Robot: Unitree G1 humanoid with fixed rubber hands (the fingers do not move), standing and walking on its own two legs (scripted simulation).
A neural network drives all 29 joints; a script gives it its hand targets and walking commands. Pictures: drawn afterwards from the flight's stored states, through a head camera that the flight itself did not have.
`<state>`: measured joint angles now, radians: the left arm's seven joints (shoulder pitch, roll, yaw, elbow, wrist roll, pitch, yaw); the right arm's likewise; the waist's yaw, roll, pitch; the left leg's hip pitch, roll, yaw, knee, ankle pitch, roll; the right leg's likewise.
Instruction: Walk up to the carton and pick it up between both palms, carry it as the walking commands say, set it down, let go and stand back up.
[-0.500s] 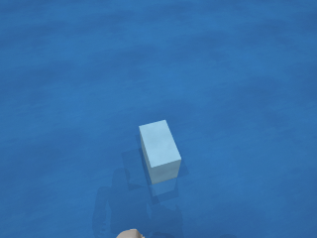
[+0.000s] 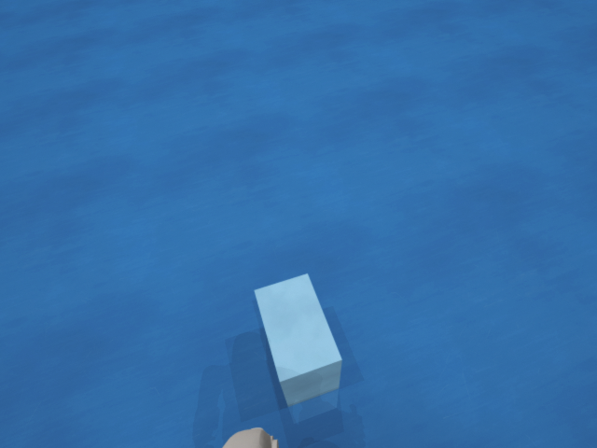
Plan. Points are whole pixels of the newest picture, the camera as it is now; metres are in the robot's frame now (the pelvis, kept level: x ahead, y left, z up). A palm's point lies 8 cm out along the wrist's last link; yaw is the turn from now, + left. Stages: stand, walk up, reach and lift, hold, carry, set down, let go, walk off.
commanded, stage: walk up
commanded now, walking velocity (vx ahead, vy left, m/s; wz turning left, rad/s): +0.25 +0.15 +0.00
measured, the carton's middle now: (297, 340) +0.49 +0.07 -0.62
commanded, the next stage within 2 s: none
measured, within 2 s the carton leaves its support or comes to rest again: neither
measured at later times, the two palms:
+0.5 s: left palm out of the picture +0.08 +0.23 -0.13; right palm out of the picture +0.12 -0.21 -0.14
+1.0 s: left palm out of the picture +0.09 +0.20 -0.13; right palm out of the picture +0.11 -0.23 -0.14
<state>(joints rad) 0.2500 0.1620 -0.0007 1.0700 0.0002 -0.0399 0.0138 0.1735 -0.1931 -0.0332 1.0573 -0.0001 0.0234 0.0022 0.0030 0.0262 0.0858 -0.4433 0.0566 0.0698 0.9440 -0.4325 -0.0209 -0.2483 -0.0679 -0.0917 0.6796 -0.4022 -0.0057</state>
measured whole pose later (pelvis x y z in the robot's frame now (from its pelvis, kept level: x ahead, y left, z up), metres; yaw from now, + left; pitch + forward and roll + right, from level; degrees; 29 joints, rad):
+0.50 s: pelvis +0.06 +0.01 +0.01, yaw +0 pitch -2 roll +1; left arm 0.22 0.16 0.00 1.09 0.00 0.01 0.03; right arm 0.15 -0.15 -0.01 1.06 0.00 0.02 -0.03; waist 0.01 0.00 0.08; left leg -0.26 0.03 0.09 0.51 -0.22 0.01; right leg -0.17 -0.05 -0.09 0.56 -0.36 -0.01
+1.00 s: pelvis +0.08 -0.01 +0.01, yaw +0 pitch -2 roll +3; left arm 0.22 0.13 0.00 1.13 0.00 0.00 0.04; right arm 0.19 -0.15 -0.02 1.10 0.00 0.02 -0.03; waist 0.01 0.00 0.09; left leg -0.19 0.03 0.09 0.45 -0.21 0.00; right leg -0.14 -0.04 -0.09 0.56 -0.38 -0.04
